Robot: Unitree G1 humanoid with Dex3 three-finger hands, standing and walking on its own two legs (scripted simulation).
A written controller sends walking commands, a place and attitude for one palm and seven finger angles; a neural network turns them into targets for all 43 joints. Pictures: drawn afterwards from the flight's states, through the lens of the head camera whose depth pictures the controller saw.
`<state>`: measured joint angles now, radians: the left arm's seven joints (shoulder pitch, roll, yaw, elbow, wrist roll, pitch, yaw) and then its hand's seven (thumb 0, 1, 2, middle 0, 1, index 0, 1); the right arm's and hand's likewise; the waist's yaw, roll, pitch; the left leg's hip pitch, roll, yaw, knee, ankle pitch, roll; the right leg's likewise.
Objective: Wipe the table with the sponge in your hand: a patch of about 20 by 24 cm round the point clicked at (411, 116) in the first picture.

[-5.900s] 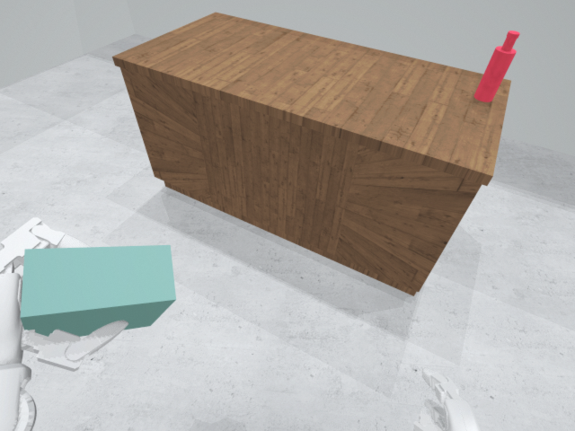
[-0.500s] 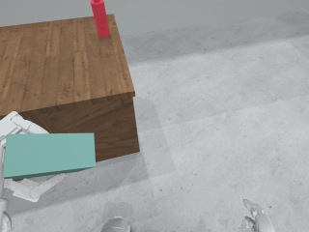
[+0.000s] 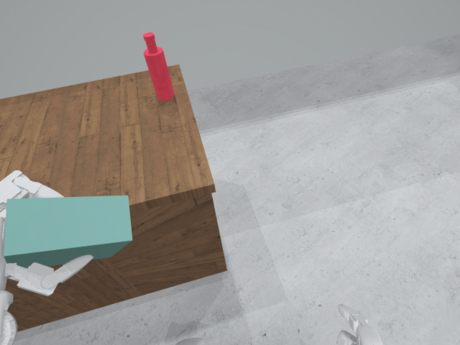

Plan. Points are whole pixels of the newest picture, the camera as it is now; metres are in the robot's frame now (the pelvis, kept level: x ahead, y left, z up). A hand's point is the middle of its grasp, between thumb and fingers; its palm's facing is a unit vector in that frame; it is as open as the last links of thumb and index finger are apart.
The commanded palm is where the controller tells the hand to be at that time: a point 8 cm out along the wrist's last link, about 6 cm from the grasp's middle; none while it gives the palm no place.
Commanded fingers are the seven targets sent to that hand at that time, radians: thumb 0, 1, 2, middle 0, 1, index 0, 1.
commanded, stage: take the last steps up to it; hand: left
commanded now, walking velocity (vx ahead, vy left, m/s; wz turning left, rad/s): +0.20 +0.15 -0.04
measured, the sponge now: (86, 232) +0.23 +0.21 +0.16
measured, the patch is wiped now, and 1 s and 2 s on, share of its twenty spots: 0.00 0.00 0.00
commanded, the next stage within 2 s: come to a stop and stand still in 0.30 s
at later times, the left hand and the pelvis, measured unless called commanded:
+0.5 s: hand (28, 171) +0.31 +0.32 +0.18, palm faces +0.38 -0.83 -0.41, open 10.2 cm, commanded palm +0.25 +0.35 +0.19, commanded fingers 0.00 0.10 1.30 -1.20 -1.60 -1.20 -1.60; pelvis +0.07 +0.08 +0.00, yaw -3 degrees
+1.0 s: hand (63, 197) +0.29 +0.27 +0.15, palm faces +0.28 -0.90 -0.33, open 10.2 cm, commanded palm +0.23 +0.32 +0.19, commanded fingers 0.00 0.10 1.30 -1.20 -1.60 -1.20 -1.60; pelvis +0.05 +0.06 +0.01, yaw -5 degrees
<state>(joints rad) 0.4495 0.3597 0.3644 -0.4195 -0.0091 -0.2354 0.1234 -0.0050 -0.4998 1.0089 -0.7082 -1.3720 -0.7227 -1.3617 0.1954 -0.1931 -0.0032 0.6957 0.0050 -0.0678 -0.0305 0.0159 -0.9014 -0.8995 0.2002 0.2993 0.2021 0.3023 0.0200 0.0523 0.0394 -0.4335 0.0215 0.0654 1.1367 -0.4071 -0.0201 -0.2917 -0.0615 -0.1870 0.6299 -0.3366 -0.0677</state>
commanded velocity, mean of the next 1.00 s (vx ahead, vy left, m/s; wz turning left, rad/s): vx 0.03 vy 0.01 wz -0.02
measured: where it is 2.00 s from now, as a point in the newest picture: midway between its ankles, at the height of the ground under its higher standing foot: outside the picture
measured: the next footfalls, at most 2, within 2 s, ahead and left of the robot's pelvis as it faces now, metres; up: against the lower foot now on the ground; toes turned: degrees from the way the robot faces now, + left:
left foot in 0.32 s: +0.15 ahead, +0.16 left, +0.00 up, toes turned -5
right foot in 0.70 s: +0.11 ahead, -0.02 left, +0.00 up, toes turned -7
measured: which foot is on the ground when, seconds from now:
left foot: up 0.00-0.30, down 0.32-1.00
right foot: down 0.00-0.32, up 0.34-0.68, down 0.70-1.00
